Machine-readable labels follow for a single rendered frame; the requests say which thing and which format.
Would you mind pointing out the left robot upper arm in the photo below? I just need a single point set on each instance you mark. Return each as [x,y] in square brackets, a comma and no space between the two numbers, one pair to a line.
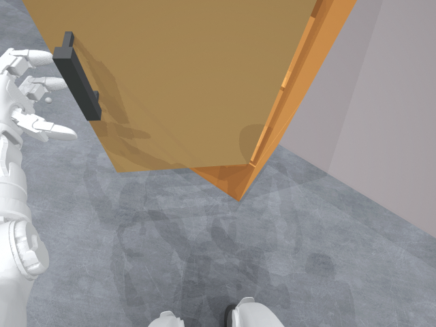
[23,256]

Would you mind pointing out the robot left forearm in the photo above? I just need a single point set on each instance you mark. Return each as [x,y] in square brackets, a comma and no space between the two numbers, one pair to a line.
[13,182]

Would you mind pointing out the left robot shin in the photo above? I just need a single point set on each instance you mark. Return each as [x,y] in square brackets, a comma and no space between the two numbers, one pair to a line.
[166,313]

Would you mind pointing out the robot left hand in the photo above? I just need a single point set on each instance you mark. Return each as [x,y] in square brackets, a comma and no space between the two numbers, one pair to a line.
[13,65]

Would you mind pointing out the robot shin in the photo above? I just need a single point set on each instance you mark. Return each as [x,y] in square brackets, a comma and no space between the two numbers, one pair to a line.
[245,300]
[166,313]

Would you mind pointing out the cupboard door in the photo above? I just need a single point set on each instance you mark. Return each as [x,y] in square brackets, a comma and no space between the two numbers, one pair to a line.
[181,83]

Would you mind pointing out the handle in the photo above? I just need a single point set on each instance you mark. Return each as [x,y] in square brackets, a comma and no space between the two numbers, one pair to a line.
[68,64]

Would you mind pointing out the right robot shin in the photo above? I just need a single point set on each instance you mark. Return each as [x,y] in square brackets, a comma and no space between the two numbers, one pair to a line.
[245,300]

